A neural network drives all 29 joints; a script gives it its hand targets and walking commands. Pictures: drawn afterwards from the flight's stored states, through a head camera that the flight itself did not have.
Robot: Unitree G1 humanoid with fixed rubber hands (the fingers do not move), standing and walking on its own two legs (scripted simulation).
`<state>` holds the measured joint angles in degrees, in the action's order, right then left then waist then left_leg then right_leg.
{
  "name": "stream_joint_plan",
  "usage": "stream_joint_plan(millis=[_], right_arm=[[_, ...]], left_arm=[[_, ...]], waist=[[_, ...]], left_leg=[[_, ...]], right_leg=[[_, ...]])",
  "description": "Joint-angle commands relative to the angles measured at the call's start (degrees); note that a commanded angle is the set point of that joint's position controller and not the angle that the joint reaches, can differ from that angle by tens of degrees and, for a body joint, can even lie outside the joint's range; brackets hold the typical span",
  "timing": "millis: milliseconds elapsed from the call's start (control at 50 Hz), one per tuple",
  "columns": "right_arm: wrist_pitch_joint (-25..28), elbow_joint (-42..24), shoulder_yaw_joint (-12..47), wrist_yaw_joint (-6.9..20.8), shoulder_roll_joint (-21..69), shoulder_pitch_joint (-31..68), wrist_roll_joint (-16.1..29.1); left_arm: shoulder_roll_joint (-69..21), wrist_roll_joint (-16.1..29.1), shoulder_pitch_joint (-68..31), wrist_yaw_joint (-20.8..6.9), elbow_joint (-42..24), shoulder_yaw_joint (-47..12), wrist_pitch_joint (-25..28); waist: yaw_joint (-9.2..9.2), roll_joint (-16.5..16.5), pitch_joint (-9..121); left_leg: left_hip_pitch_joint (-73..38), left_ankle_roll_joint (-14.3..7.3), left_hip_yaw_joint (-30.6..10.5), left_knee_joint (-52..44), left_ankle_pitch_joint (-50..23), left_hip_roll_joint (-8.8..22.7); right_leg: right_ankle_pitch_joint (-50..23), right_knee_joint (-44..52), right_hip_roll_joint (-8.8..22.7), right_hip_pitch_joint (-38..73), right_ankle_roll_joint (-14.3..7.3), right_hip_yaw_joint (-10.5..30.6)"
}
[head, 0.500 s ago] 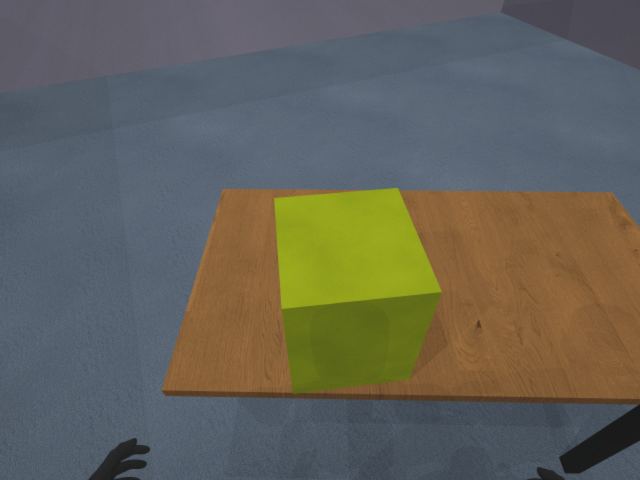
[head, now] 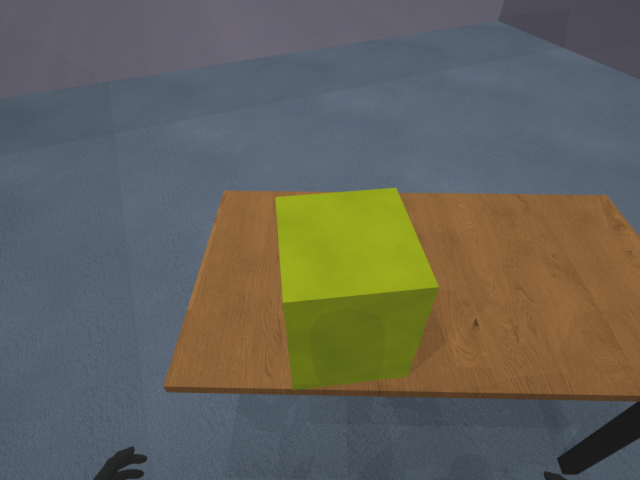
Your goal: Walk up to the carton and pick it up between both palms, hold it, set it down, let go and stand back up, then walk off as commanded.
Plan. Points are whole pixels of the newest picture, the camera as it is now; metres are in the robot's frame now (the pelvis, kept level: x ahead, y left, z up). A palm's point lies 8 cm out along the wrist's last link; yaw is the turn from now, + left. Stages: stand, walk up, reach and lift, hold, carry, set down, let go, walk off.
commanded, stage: walk up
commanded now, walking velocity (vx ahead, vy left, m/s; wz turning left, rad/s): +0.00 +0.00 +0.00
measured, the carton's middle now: (343, 290) +0.45 -0.03 -0.05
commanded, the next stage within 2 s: reach and lift in 0.80 s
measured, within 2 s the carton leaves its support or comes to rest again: neither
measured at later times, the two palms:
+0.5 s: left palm out of the picture +0.15 +0.28 -0.08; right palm out of the picture +0.11 -0.33 -0.08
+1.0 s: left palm out of the picture +0.16 +0.25 -0.10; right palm out of the picture +0.13 -0.30 -0.09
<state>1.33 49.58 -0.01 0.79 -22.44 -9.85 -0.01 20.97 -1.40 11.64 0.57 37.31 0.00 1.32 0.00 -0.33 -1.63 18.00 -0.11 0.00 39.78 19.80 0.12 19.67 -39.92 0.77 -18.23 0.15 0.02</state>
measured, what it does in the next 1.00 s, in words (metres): stands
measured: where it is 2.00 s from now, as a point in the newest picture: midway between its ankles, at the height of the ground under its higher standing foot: outside the picture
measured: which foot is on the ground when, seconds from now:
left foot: down 0.00-1.00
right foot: down 0.00-1.00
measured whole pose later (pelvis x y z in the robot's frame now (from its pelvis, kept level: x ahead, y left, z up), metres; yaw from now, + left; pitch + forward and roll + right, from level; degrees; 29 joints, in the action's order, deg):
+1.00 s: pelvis +0.01 -0.01 +0.00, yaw -1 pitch -1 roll +0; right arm 18.2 57.9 -5.0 3.3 -17.5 -7.7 -0.4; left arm 17.8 -2.0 8.3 1.2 35.7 0.0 -15.2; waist 0.0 -1.8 -2.4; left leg 18.0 1.2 0.0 39.8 20.8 1.8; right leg 20.4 -39.8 -0.9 -18.5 -0.9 0.0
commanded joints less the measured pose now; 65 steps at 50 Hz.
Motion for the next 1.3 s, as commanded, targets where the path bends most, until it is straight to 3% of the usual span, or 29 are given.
stream_joint_plan(millis=[0, 40, 80, 140, 200, 220, 240, 280, 300, 340, 400, 420, 460, 480, 560, 600, 660, 700, 720, 760, 780, 800, 820, 880, 920, 1020, 1080, 1140, 1280], right_arm=[[1.7, -2.4, -2.7, -0.5, -7.2, 3.5, -0.6], [1.8, -2.4, -3.7, -0.4, -9.7, 5.6, -1.0], [2.7, -3.1, -4.0, -1.3, -12.9, -0.8, -1.4], [3.1, -3.3, -4.3, -1.5, -14.0, -2.4, -1.4], [4.1, -3.8, -4.5, -2.1, -15.2, -3.0, -1.9], [3.9, -3.6, -4.8, -2.4, -15.9, -1.8, -1.7], [4.0, -4.1, -4.7, -2.4, -15.7, -2.3, -1.6], [4.0, -5.9, -3.9, -2.2, -13.9, -0.1, -0.9], [3.9, -5.5, -3.6, -2.2, -12.1, 0.3, -0.5], [4.0, -4.3, -3.0, -2.1, -11.0, -2.0, -0.4], [4.5, -4.1, -3.3, -2.2, -12.1, -2.8, -0.7], [4.7, -4.2, -3.8, -2.3, -14.9, -5.1, -0.3], [4.7, -4.3, -4.7, -2.7, -16.7, -4.3, -1.0], [4.5, -4.0, -4.5, -2.9, -16.0, -4.2, -0.5], [4.0, -5.7, -4.2, -2.6, -14.9, -3.3, -0.5], [3.8, -4.6, -3.8, -2.6, -12.9, -1.4, -0.5], [3.3, -4.6, -2.8, -2.5, -11.1, -2.9, -0.7], [4.4, -3.7, -3.9, -2.5, -13.0, -6.8, -0.5], [4.7, -3.6, -4.8, -2.9, -15.2, -7.7, -1.0], [4.8, -3.0, -5.0, -2.9, -18.4, -7.0, -0.7], [4.7, -3.6, -5.1, -2.9, -18.4, -6.8, -0.7], [17.0, 7.0, -11.2, 0.5, -3.2, 13.3, -7.3], [17.5, 9.1, -11.8, 3.3, -5.9, 10.7, -7.3], [19.5, 3.7, -12.8, 3.2, -6.4, 10.2, -6.3], [19.8, 3.4, -11.1, 2.9, -5.0, 6.7, -5.5], [19.8, 1.3, -7.9, 0.9, -4.0, 3.3, -2.3], [20.7, 0.6, -7.9, 0.5, -2.7, 3.9, -3.4], [21.2, -2.0, -6.9, 0.8, -1.5, 2.3, -2.7], [21.5, -3.2, -7.3, 3.3, -0.5, 4.2, -0.6]], left_arm=[[12.1, 0.7, -5.2, 0.3, 2.1, 2.8, 1.9], [11.1, 0.6, -3.9, 0.2, 3.0, 2.5, 2.3], [12.3, -1.2, -3.2, -0.9, 1.0, 4.7, 0.8], [11.6, -0.8, -2.6, -1.9, 0.2, 4.9, 0.4], [9.8, -1.1, -1.4, -2.0, 0.7, 4.6, -0.3], [10.0, -0.8, -0.8, -1.6, 1.5, 4.9, 0.1], [11.5, -1.2, 0.8, -1.6, 1.5, 5.2, 0.4], [13.1, -0.8, 2.2, -1.9, 1.9, 5.3, 1.0], [14.6, -0.8, 1.6, -1.9, 1.2, 5.8, 1.0], [14.1, -0.3, -1.1, -1.9, 0.7, 5.4, 1.0], [12.3, 0.2, -2.5, -1.7, -0.3, 5.2, 0.4], [13.1, 0.1, -2.3, -1.6, -0.7, 4.9, 0.1], [11.9, 0.1, -0.9, -1.5, -0.3, 5.0, -0.4], [12.5, -0.5, -1.0, -1.4, 0.2, 5.1, -0.4], [12.9, -0.8, 1.0, -1.8, 0.1, 5.3, 0.0], [14.1, -1.0, 0.8, -1.8, -0.1, 5.6, 0.4], [14.7, -0.6, 0.1, -2.1, 0.0, 5.0, 0.0], [13.1, -0.1, -2.1, -1.8, -0.3, 4.6, -0.1], [13.5, -0.3, -5.0, -1.8, -1.0, 4.8, -0.3], [11.2, 0.4, -1.2, -2.0, 0.2, 4.7, -0.8], [12.0, 0.1, -1.0, -1.8, 0.1, 5.0, -0.9], [2.2, -2.3, -15.5, 1.2, -4.9, 1.4, -12.1], [2.6, -2.4, -13.6, 2.0, -7.9, 1.6, -16.0], [5.1, -1.3, -12.6, 1.8, -11.5, 4.7, -17.3], [4.2, -1.9, -12.5, 2.0, -16.0, 4.2, -16.3], [4.0, -1.9, -8.3, 1.3, -17.3, 6.5, -12.5], [4.4, -2.3, -8.3, 1.9, -15.9, 7.1, -10.4], [1.6, -0.7, -5.3, 1.4, -15.4, 6.2, -8.3], [-2.6, 1.3, -6.5, 3.8, -16.0, 3.3, -4.5]], waist=[[-0.87, -3.4, 2.7], [0.78, -3.9, -0.6], [0.29, -8.7, 0.4], [-0.82, -4.6, 0.2], [0.09, 0.6, -0.8], [1.80, -2.7, -2.9], [0.67, -4.9, -0.4], [2.73, -7.8, 1.5], [1.64, -9.6, 3.4], [0.27, -9.7, 4.7], [0.03, -9.1, 4.5], [0.14, -8.5, 5.6], [0.36, -1.5, 4.9], [0.18, -5.2, 5.4], [0.58, -1.0, 5.1], [0.54, -9.0, 4.4], [0.56, -11.5, 0.3], [-1.46, -9.2, 2.8], [-2.11, -3.1, 5.3], [-0.31, 3.1, 3.7], [-0.63, -0.4, 3.6], [0.79, 4.1, -0.9], [-2.49, 5.8, -1.8], [-0.83, -4.5, 1.2], [-1.85, -1.8, 4.9], [-0.84, -4.8, 5.1], [-0.08, -2.1, 5.8], [0.51, -6.2, 5.3], [2.01, 0.4, 3.3]], left_leg=[[-1.3, -3.9, -6.6, -11.9, -5.7, 5.0], [-0.1, -4.7, -7.9, -11.3, -11.9, 4.7], [-1.0, -5.0, -8.5, -10.4, 2.0, 5.2], [-0.8, -5.3, -9.3, -12.2, 8.3, 5.6], [-1.0, -9.7, -21.7, -18.4, 9.4, 13.2], [1.5, -9.9, -20.9, -17.0, 6.6, 12.7], [0.3, -9.5, -19.0, -13.8, 1.8, 12.6], [3.8, -5.9, -9.9, -6.0, -5.6, 6.0], [4.0, -3.5, -2.5, -3.3, -6.5, 2.3], [1.2, -2.1, 0.8, -3.7, -2.4, 1.1], [-4.4, -2.6, -2.1, -5.2, -15.9, 3.8], [-6.1, -3.9, -7.4, -6.3, -17.3, 6.4], [-7.5, -8.3, -14.1, -7.6, -19.6, 11.1], [-7.7, -9.6, -14.6, -6.9, -19.0, 11.7], [-2.4, -7.6, -10.3, -5.3, -13.0, 8.6], [0.9, -4.6, -3.0, -1.1, -8.8, 3.9], [1.7, -2.2, 2.8, -0.9, 1.7, 0.2], [-6.1, -3.6, -3.3, -9.1, -8.7, 4.0], [-8.7, -6.2, -8.8, -9.3, -13.1, 7.8], [-7.7, -11.8, -18.7, -12.8, -15.1, 15.3], [-7.2, -13.1, -21.0, -12.4, -15.9, 16.4], [7.3, 0.3, 1.4, -9.9, -0.9, 3.6], [7.4, 0.6, -0.1, -8.9, -0.1, 4.6], [-2.6, -0.2, 2.2, -6.7, -5.6, 2.4], [-9.8, 0.4, 2.9, -7.2, -11.9, 1.7], [-11.4, 0.1, 2.6, -9.6, -19.7, -0.6], [-10.8, 0.1, 3.0, -12.1, -17.0, -0.7], [-14.0, -0.1, 3.3, -13.4, -16.8, -0.4], [-11.7, 0.6, 3.9, -18.3, -9.3, 0.3]], right_leg=[[-6.0, 11.5, 5.1, 2.9, -4.0, 7.5], [-9.4, 11.9, 5.3, 1.5, -4.4, 7.9], [4.4, 12.6, 4.0, -1.8, -5.9, 9.2], [11.4, 12.6, 3.4, -4.3, -6.4, 9.8], [4.7, 2.5, 0.6, -5.8, -3.1, 4.9], [5.4, 3.8, 0.6, -3.8, -3.5, 4.9], [1.5, 5.4, 1.7, -2.0, -4.0, 5.7], [-7.5, 13.8, 5.8, 4.9, -6.6, 12.2], [-10.8, 16.4, 8.5, 9.0, -8.7, 15.2], [-16.4, 13.1, 9.4, 7.8, -10.6, 14.8], [-21.2, 8.0, 5.4, 3.4, -7.6, 8.3], [-19.0, 5.2, 4.0, 1.9, -5.7, 7.0], [-17.2, 0.3, 2.4, -2.3, -4.3, 5.9], [-14.9, 1.1, 2.1, -2.1, -3.3, 5.6], [-11.4, 5.8, 4.5, 3.2, -6.8, 8.9], [-12.4, 12.2, 7.3, 4.4, -8.9, 13.0], [-10.7, 16.5, 10.3, 2.1, -11.6, 14.7], [-12.9, 10.3, 6.6, -0.6, -7.6, 10.5], [-13.1, 4.1, 3.8, -2.6, -5.2, 7.6], [-1.7, -2.0, 0.4, -4.4, -2.7, 2.8], [-0.9, -2.1, 0.6, -4.7, -2.8, 2.8], [0.2, 5.2, -0.4, 0.2, -6.9, -2.8], [-2.2, 1.9, -2.4, 0.7, -5.8, -4.8], [-10.7, 6.1, -1.4, -1.6, -3.3, -4.0], [-17.4, 8.6, -1.6, -0.3, -3.4, -3.6], [-29.0, 12.0, -2.4, 6.1, -1.7, -1.6], [-24.1, 13.4, -2.4, 8.3, -1.9, -1.3], [-23.4, 15.3, -2.8, 8.4, -0.9, -1.2], [-9.5, 17.5, -3.1, 8.3, -3.5, -1.1]])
